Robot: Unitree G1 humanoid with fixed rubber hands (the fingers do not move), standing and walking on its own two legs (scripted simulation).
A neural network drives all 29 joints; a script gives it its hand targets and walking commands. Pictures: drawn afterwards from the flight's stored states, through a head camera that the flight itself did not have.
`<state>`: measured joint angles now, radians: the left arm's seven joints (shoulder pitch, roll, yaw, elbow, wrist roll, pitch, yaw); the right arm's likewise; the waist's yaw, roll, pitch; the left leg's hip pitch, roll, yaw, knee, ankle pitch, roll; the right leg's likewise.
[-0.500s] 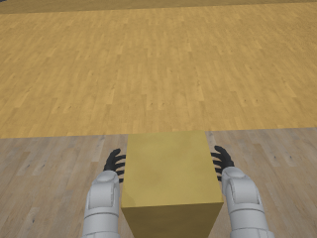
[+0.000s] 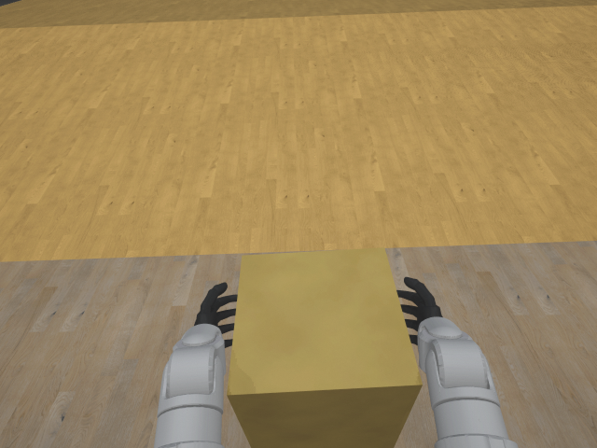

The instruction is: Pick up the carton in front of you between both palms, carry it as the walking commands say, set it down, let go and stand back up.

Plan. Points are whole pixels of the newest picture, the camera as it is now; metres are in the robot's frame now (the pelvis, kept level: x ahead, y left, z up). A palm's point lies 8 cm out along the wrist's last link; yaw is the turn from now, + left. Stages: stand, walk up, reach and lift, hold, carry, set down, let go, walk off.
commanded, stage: hold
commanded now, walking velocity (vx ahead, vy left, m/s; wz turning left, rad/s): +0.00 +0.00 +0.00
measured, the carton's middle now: (318, 356) +0.29 +0.00 -0.02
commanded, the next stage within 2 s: carry in 0.06 s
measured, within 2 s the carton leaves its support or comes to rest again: neither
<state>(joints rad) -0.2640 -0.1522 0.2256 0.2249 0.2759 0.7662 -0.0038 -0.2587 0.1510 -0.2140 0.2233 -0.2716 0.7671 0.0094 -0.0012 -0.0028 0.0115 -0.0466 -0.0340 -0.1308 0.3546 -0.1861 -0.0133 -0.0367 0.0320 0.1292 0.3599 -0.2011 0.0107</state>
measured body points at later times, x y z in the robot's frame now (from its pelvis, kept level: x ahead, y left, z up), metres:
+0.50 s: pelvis +0.12 +0.00 -0.02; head +0.09 +0.00 +0.43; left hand +0.40 +0.15 +0.08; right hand +0.38 -0.16 +0.07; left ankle +0.02 +0.13 -0.74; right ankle +0.08 -0.09 -0.75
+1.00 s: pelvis +0.39 +0.05 +0.00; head +0.38 +0.06 +0.45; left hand +0.65 +0.18 +0.08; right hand +0.61 -0.13 +0.08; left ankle +0.35 +0.11 -0.75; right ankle +0.42 -0.09 -0.69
